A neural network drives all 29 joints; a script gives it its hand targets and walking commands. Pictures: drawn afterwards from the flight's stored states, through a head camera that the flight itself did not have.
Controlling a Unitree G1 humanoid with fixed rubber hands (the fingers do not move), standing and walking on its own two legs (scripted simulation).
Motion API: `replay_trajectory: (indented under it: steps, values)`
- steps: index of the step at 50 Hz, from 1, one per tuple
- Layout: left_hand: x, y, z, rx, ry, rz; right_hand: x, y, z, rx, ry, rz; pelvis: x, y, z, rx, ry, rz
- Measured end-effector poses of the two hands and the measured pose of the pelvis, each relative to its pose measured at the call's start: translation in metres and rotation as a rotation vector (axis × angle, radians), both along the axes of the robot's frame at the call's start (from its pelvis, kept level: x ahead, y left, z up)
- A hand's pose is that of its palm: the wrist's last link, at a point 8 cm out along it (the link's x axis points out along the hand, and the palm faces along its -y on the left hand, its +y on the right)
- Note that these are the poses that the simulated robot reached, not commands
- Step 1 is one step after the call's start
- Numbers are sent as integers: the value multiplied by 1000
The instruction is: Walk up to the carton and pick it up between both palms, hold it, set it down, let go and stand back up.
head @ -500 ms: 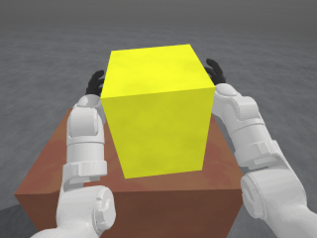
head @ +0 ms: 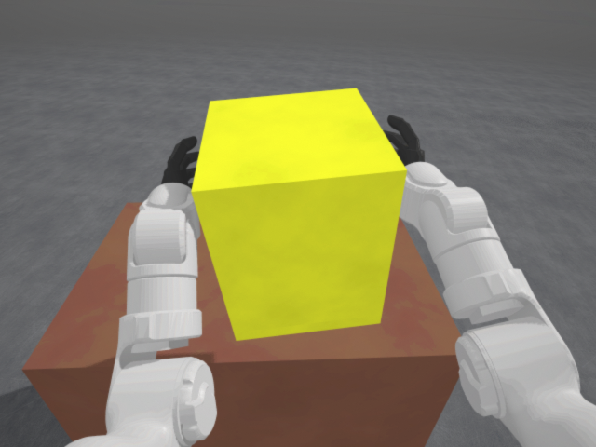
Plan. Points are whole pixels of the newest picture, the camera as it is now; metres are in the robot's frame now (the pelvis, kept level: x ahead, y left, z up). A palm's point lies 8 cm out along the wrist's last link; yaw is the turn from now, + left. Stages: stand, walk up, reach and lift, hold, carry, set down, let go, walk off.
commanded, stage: hold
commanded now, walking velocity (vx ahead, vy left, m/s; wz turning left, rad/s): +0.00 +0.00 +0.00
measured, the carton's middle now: (296, 214) +0.37 +0.01 +0.21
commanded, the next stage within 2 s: none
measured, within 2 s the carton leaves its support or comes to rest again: neither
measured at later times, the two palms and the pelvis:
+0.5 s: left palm (174, 190) +0.35 +0.16 +0.25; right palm (407, 168) +0.36 -0.13 +0.28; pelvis +0.00 +0.00 +0.00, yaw +0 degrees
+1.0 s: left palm (184, 191) +0.36 +0.15 +0.25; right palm (412, 177) +0.36 -0.14 +0.26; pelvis -0.01 +0.00 +0.00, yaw -1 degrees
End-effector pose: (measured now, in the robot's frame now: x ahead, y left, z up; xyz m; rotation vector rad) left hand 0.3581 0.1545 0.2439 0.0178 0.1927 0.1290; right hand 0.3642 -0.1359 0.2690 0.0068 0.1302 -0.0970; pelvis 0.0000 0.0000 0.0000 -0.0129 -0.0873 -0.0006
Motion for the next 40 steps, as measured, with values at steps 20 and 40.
replay_trajectory:
  steps: [20, 40]
  values:
    - [-4, 2, 8, -17, -17, 1, -5, 2, 10, -2, -15, -2, -5, -2, 0, 0, -5, 1]
    - [0, 2, 1, -4, 1, -5, -1, 2, 0, -11, 3, -2, -3, 0, 0, -1, 1, 4]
